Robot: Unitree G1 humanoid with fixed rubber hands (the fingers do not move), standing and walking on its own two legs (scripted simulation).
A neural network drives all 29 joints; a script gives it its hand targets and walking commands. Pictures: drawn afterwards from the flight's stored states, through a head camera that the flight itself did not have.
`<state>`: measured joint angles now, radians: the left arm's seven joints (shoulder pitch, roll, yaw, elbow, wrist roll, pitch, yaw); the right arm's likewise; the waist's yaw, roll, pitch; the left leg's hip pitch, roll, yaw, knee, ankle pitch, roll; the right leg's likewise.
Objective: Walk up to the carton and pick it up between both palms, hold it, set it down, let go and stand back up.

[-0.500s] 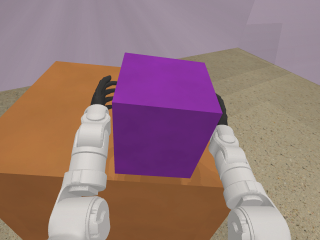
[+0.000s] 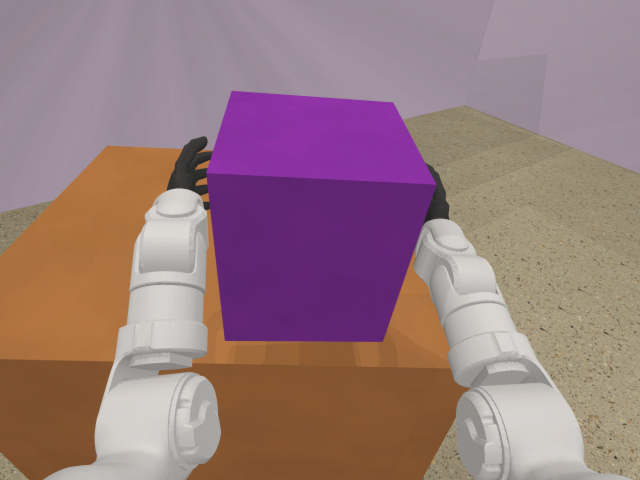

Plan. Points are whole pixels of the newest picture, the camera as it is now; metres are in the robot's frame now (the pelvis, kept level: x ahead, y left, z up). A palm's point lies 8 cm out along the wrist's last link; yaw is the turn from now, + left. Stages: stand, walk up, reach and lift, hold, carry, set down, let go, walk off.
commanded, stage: reach and lift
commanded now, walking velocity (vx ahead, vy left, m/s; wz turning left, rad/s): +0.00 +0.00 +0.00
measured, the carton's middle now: (309, 220) +0.41 -0.01 +0.18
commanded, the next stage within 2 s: hold in 1.04 s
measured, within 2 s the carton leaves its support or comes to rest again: neither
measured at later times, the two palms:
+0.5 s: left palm (189, 188) +0.41 +0.13 +0.23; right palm (433, 201) +0.39 -0.17 +0.22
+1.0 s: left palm (185, 179) +0.40 +0.13 +0.25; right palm (438, 187) +0.39 -0.17 +0.24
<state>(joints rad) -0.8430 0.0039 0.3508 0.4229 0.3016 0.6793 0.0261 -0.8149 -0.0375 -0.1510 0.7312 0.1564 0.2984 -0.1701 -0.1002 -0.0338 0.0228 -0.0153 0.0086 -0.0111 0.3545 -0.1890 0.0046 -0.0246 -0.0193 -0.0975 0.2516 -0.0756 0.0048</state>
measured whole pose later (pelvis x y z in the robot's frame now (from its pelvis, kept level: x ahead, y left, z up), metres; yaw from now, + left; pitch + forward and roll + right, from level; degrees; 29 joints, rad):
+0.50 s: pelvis +0.01 +0.00 +0.00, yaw +0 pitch -6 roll -1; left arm -0.84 0.03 0.32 0.39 0.26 0.71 0.04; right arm -0.86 -0.07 -0.11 0.69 0.23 0.37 -0.20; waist -0.11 -0.03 -0.03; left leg -0.06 0.02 -0.02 0.38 -0.22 0.00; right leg -0.06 -0.01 -0.10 0.26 -0.09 0.00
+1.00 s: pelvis +0.02 +0.00 +0.00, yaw -1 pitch -6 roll -2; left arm -0.83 0.02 0.33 0.32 0.24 0.80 0.05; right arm -0.88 -0.10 -0.07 0.64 0.30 0.48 -0.23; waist -0.11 -0.01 -0.05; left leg -0.05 0.03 -0.01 0.40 -0.24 0.00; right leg -0.06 0.00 -0.09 0.27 -0.11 0.00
